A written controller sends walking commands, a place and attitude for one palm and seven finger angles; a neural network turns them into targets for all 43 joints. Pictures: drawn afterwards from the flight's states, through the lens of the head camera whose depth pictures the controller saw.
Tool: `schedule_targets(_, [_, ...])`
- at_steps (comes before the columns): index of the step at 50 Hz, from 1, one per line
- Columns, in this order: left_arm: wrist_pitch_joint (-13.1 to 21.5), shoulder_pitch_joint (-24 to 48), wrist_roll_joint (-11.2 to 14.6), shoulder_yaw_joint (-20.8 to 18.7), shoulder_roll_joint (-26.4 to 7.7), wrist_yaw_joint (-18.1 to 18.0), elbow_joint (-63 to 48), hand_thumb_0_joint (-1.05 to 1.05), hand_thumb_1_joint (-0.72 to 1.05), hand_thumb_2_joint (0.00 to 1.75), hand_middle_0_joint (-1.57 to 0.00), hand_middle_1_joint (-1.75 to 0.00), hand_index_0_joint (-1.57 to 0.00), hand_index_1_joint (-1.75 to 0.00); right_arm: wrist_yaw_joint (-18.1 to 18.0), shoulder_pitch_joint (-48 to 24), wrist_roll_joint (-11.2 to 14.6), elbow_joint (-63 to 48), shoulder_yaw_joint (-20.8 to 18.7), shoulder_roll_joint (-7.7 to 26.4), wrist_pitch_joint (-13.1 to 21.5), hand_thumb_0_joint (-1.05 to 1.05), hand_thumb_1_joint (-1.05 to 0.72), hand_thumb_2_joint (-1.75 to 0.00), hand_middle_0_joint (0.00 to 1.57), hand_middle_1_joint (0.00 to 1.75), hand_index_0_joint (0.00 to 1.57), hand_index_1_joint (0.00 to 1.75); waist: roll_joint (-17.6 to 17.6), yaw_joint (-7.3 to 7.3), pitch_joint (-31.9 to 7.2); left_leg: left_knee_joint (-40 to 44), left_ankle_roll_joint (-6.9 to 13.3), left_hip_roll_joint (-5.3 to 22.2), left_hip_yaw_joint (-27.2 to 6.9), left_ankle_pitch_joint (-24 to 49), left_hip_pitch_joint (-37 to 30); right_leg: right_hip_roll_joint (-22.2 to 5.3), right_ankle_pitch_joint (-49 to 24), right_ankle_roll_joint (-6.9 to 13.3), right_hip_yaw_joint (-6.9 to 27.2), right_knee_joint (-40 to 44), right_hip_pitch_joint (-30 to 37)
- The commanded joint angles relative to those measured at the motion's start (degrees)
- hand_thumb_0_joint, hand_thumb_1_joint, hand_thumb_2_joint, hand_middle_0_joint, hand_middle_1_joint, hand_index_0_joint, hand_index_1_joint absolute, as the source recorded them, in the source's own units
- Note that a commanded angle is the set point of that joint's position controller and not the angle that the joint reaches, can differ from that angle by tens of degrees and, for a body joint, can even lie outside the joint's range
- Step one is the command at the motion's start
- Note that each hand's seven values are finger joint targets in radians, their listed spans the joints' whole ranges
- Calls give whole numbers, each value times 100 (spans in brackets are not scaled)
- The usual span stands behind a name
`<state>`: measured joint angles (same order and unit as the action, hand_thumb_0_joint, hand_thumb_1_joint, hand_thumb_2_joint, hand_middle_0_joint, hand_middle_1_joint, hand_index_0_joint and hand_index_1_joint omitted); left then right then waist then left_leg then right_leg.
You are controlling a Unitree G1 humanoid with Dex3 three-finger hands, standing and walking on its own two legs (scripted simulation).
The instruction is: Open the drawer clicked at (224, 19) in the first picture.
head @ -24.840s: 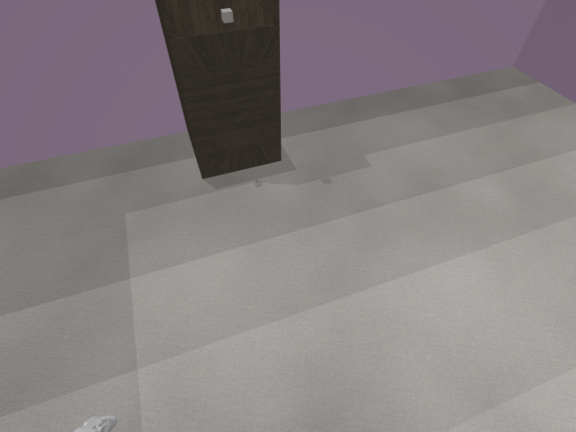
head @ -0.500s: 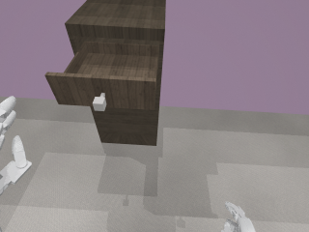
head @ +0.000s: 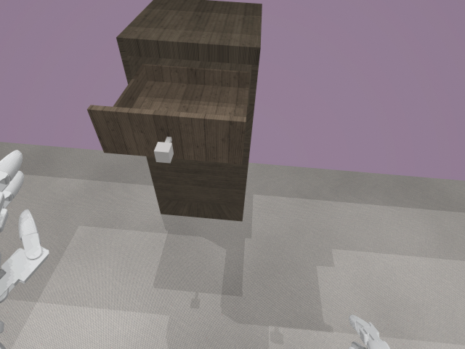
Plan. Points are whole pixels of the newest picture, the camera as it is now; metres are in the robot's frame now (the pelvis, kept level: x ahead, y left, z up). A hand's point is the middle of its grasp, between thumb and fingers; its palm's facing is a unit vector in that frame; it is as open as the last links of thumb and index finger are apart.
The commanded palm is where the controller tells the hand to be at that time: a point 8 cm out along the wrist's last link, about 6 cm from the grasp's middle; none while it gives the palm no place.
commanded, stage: let the arm hang, fingers relaxed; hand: left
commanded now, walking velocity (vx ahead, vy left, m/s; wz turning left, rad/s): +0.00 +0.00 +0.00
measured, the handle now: (165, 147) +0.57 +0.20 +0.01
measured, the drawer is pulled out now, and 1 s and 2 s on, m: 0.30 0.30 0.30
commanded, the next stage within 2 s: look to check the result in 1.12 s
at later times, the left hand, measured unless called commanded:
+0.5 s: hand out of the picture -0.06 +0.21 -0.17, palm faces +0.07 -0.97 -0.21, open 7.2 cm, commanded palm none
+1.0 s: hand out of the picture +0.05 +0.23 -0.16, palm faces +0.04 -0.96 -0.27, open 7.4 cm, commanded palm none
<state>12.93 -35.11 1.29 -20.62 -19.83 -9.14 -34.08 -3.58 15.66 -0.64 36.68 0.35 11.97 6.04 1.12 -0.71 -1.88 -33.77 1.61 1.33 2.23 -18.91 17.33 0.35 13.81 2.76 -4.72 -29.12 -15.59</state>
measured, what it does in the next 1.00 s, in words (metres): stands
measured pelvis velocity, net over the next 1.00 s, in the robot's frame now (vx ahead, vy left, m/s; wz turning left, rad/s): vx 0.00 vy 0.02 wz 0.04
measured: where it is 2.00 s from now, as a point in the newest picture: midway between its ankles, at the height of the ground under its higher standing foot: outside the picture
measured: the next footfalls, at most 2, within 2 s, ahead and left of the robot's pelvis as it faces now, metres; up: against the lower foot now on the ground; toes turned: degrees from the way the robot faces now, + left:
none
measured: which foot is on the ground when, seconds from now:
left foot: down 0.00-1.00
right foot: down 0.00-1.00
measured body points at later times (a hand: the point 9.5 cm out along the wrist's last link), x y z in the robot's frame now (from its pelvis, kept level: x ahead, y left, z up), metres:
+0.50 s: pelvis -0.01 +0.02 +0.01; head +0.03 +0.03 +0.45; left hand -0.06 +0.26 -0.15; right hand +0.00 -0.22 -0.14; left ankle +0.02 +0.13 -0.74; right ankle +0.01 -0.10 -0.74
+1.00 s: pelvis +0.00 +0.02 +0.01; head +0.02 +0.01 +0.46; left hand +0.05 +0.28 -0.14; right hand +0.05 -0.22 -0.15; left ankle +0.02 +0.13 -0.74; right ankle +0.01 -0.10 -0.74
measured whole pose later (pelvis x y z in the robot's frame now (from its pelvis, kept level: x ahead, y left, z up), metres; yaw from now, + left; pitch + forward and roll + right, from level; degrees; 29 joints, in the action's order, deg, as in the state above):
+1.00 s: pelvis +0.00 +0.02 +0.01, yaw +3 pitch -2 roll +0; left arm 0.1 -9.0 -0.8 -0.7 -12.9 -1.2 63.1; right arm -0.9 10.6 -1.0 63.4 -0.9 12.3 -0.3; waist -0.8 -0.6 3.4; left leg -21.2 1.1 -1.3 0.3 -8.8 10.8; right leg -0.3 12.0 -0.3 1.0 -22.4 -8.8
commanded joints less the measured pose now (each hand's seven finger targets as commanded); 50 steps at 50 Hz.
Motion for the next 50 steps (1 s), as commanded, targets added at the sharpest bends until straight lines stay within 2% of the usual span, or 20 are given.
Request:
schedule_targets(1, [-670,611,-507,1577,90,744,3661,0,90,90,-20,-30,-20,-30,453,-561,-55,432,-616,1687,498,0,-90,-90,20,30,20,30,-1040,-324,467,653,444,1049,-1402,1591,77,-480,-263,-283,246,-1080,-1181])
schedule_targets(2, [-1219,720,-415,1402,75,840,3771,0,90,90,-20,-30,-20,-30,448,-410,-24,296,-589,1414,55,0,-90,-90,20,30,20,30,-952,-136,-45,855,604,1290,-1510,1866,334,-293,926,-308,461,-1379,-736])
schedule_targets(3, [-1322,940,-412,1448,316,841,3852,0,90,90,-20,-30,-20,-30,388,-336,-79,234,-492,1139,-40,0,-90,-90,20,30,20,30,-801,-144,-257,881,718,1342,-1771,2415,352,-149,1337,-337,441,-1852,-813])
schedule_targets(5, [-1295,1240,-340,1535,211,851,4383,0,90,90,-20,-30,-20,-30,317,-290,-160,175,-319,1093,-162,0,-90,-90,20,30,20,30,-11,-64,-503,640,881,1359,-1884,3985,-226,-82,1348,-329,542,-1880,-797])
schedule_targets(6, [-1277,1262,-329,1535,104,843,4788,0,90,90,-20,-30,-20,-30,299,-408,-149,199,-276,1125,-220,0,-90,-90,20,30,20,30,293,78,-551,445,761,1219,-1575,4328,-206,-114,837,-315,567,-1271,-256])
schedule_targets(7, [-1269,1167,-333,1515,-38,837,5286,0,90,90,-20,-30,-20,-30,287,-588,-96,242,-261,1126,-273,0,-90,-90,20,30,20,30,554,240,-610,147,455,836,-1093,3699,66,-243,-571,-276,734,-523,473])
schedule_targets(8, [-1254,1278,-348,1527,-286,827,5765,0,90,90,-20,-30,-20,-30,301,-656,-42,299,-256,943,-307,0,-90,-90,20,30,20,30,734,208,-426,-72,56,251,-551,2482,243,-661,-1853,-82,1338,11,582])
schedule_targets(9, [-1276,1573,-311,1595,-487,860,6157,0,90,90,-20,-30,-20,-30,351,-452,15,446,-235,825,-401,0,-90,-90,20,30,20,30,438,-36,22,21,-111,-26,-377,959,82,-1148,-1327,158,1682,516,5])
schedule_targets(10, [-1267,1876,-295,1631,-574,868,6536,0,90,90,-20,-30,-20,-30,338,-492,-38,573,-233,757,-529,0,-90,-90,20,30,20,30,664,-76,178,-18,-135,-144,-289,518,-67,-1107,-898,219,1889,780,-261])
schedule_targets(11, [-1259,2063,-274,1674,-560,859,6909,0,90,90,-20,-30,-20,-30,331,-523,-58,734,-225,762,-594,0,-90,-90,20,30,20,30,821,-72,343,-11,-128,-147,-302,466,-182,-1065,-714,247,1878,956,-364])
schedule_targets(13, [-1258,2267,-242,1774,-457,836,7523,0,90,90,-20,-30,-20,-30,337,-371,-36,1038,-185,704,-629,0,-90,-90,20,30,20,30,337,-142,391,395,-132,-17,-389,916,-594,-799,-361,163,1602,1004,-408])
schedule_targets(15, [-1248,2131,-202,1837,-247,830,8090,0,90,90,-20,-30,-20,-30,307,-359,-28,1352,-136,640,-587,0,-90,-90,20,30,20,30,-506,-57,275,858,-93,204,-568,1214,-637,-551,-279,16,1353,861,-56])
schedule_targets(17, [-1255,1886,-197,1789,-71,813,8534,0,90,90,-20,-30,-20,-30,259,-374,-41,1563,-145,631,-566,0,-90,-90,20,30,20,30,-950,57,150,1173,-29,338,-719,928,-442,-430,-246,-9,1204,857,415])
schedule_targets(21, [-1258,1778,-192,1848,23,808,9147,0,90,90,-20,-30,-20,-30,212,-124,-20,1962,-163,612,-579,0,-90,-90,20,30,20,30,-661,50,129,1438,-2,391,-793,653,-557,-436,-146,-3,1056,1022,542])
schedule_targets(24, [-1264,1725,-194,1875,55,786,9445,0,90,90,-20,-30,-20,-30,184,26,-6,2200,-188,630,-587,0,-90,-90,20,30,20,30,-391,43,294,1610,27,458,-869,583,-623,-433,-69,-20,938,1082,480])
schedule_targets(30, [-1292,1707,-209,1878,5,753,9727,0,90,90,-20,-30,-20,-30,176,102,-7,2456,-224,675,-596,0,-90,-90,20,30,20,30,-314,67,552,1876,40,488,-954,231,-535,-442,113,-36,855,1071,445])
schedule_targets(33, [-1272,1740,-219,1855,-74,744,9745,0,90,90,-20,-30,-20,-30,187,73,1,2490,-253,725,-599,0,-90,-90,20,30,20,30,-85,81,587,1824,43,452,-891,310,-588,-465,156,-23,871,1109,394])
schedule_targets(35, [-1274,1836,-218,1860,-76,740,9750,0,90,90,-20,-30,-20,-30,195,67,-19,2521,-256,713,-599,0,-90,-90,20,30,20,30,-203,49,584,1845,32,434,-916,290,-578,-466,169,-33,901,1098,396])
schedule_targets(41, [-1253,2079,-231,1837,-165,744,9678,0,90,90,-20,-30,-20,-30,225,-88,-34,2524,-272,758,-589,0,-90,-90,20,30,20,30,-127,40,668,1859,13,414,-881,327,-540,-498,178,-48,960,1135,352])
schedule_targets(50, [-1168,2470,-223,1781,-360,756,9535,0,90,90,-20,-30,-20,-30,234,-402,-34,2463,-297,925,-515,0,-90,-90,20,30,20,30,-169,24,365,1633,-12,421,-738,1374,-886,-591,-581,-56,1052,1166,558])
